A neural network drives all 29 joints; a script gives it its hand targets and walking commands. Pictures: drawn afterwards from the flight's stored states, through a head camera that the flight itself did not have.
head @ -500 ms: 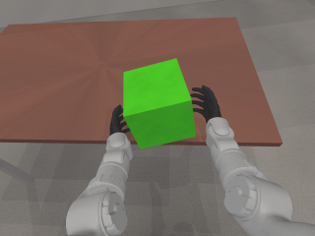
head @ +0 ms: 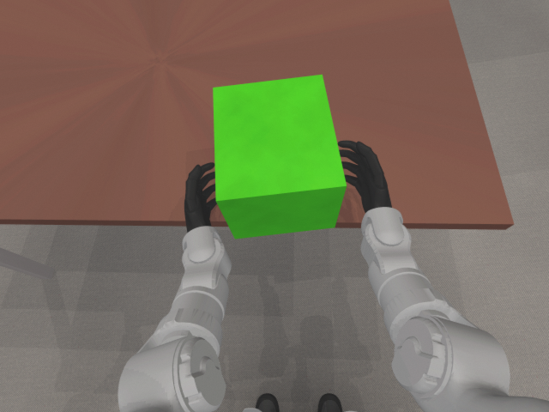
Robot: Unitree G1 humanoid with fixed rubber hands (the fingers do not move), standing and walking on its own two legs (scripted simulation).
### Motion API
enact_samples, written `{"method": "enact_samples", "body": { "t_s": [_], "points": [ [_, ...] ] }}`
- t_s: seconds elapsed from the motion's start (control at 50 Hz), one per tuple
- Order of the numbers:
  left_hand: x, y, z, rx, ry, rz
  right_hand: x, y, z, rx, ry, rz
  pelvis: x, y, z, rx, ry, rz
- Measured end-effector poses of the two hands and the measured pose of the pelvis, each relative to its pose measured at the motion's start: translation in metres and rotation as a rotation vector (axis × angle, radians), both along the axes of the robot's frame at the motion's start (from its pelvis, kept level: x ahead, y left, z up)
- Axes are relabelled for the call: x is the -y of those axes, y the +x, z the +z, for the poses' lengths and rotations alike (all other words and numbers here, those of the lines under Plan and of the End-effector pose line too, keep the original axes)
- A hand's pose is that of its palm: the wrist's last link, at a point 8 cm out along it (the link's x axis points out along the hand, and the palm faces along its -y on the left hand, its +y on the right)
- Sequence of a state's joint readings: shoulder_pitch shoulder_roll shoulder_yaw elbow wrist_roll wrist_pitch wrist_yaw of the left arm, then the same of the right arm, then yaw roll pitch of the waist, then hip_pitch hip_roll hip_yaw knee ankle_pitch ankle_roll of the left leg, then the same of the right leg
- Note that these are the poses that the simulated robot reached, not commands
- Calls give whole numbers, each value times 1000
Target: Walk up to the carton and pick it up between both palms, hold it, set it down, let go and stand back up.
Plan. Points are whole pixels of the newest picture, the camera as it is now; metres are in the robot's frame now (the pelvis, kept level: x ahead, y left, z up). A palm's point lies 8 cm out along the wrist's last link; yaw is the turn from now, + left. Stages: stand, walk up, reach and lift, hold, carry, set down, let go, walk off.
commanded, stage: set down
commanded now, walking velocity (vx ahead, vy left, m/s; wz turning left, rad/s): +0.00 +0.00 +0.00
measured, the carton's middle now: (276, 160) +0.50 +0.03 -0.03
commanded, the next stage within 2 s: none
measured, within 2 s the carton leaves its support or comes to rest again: neither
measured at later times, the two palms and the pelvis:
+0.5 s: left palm (199, 221) +0.40 +0.15 -0.03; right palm (372, 196) +0.42 -0.11 -0.02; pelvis +0.00 +0.00 +0.00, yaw +0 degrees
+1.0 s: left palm (196, 219) +0.40 +0.16 -0.04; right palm (374, 186) +0.44 -0.12 -0.02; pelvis +0.00 +0.00 +0.00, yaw +0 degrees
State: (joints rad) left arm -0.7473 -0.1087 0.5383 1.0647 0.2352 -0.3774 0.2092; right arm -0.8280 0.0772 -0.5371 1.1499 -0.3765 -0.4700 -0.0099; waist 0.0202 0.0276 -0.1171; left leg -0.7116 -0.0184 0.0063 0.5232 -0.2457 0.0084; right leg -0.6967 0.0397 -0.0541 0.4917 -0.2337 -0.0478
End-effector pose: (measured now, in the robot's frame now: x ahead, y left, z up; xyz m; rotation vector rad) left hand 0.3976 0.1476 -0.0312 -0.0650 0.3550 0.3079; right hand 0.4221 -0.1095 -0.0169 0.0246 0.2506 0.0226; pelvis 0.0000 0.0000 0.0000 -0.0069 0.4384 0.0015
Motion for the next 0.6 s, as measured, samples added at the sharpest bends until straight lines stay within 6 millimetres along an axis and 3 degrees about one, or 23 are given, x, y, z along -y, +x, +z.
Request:
{"method": "enact_samples", "body": {
  "t_s": [0.28,0.6],
  "points": [
    [2,-1,1,3,26,19,2,1,-1,1,15,21,8,-1,0,-16,10,0],
    [-2,-3,-2,5,8,-9,1,2,-4,-45,4,21,1,-3,-1,-16,1,-1]
  ]
}}
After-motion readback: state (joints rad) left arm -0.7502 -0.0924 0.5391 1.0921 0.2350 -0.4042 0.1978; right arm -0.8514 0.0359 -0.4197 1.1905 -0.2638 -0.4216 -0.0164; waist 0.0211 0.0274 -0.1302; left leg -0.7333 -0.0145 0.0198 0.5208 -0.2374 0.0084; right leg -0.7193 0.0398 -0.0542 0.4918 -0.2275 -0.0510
